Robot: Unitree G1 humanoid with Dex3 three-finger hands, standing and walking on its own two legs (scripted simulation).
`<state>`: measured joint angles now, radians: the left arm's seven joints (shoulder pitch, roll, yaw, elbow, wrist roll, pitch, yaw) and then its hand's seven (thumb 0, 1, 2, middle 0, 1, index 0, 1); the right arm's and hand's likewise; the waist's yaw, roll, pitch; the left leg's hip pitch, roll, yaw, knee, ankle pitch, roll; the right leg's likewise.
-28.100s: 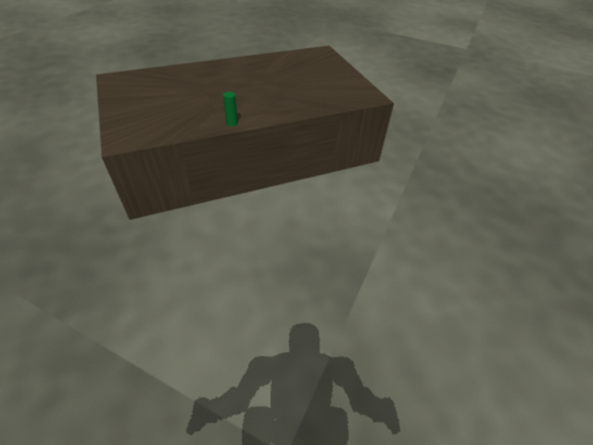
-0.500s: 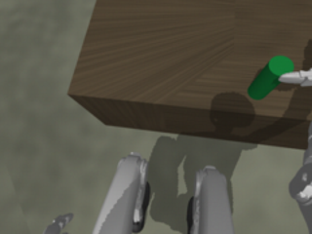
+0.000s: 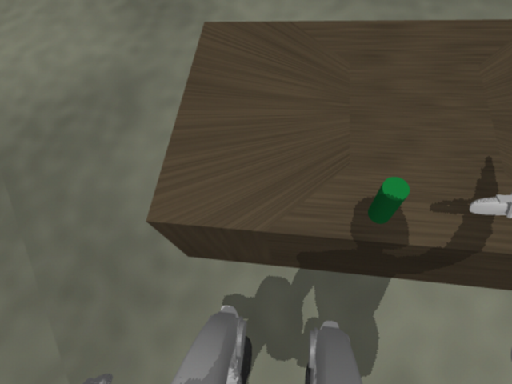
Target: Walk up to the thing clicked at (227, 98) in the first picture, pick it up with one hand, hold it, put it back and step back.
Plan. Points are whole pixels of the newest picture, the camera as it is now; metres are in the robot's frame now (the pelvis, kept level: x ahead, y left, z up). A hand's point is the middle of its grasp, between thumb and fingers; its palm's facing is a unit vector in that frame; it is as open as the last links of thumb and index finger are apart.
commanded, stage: home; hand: right
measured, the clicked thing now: (386, 202) +0.50 -0.22 -0.20
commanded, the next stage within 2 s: none
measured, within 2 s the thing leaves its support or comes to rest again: neither
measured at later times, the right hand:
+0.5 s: hand (459, 307) +0.26 -0.22 +0.01, palm faces +0.04 +0.98 -0.21, open 17.3 cm
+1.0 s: hand (433, 361) +0.20 -0.18 +0.04, palm faces +0.09 +0.97 -0.21, open 17.4 cm
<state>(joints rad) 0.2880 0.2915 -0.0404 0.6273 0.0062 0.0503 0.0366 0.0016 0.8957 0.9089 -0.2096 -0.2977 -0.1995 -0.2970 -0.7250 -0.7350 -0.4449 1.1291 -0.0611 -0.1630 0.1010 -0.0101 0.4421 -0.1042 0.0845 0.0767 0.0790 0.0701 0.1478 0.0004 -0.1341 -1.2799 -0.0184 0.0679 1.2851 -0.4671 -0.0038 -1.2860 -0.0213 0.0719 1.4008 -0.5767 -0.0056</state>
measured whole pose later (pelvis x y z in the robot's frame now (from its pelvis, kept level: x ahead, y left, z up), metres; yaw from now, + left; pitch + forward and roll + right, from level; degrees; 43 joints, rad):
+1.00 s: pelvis +0.05 +0.01 +0.08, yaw -3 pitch +10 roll +3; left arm 0.26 0.23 -0.04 0.51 -0.01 -0.18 0.17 0.01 0.90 0.90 -0.21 -0.30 -0.20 -0.29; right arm 0.49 -0.24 -0.02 -0.11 0.05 0.43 -0.02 -0.01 0.53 -0.07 0.06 0.06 0.06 0.05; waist 0.04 -0.04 -0.14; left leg -0.65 -0.01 0.07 0.92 -0.44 0.01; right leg -0.65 -0.02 0.08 1.00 -0.52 0.01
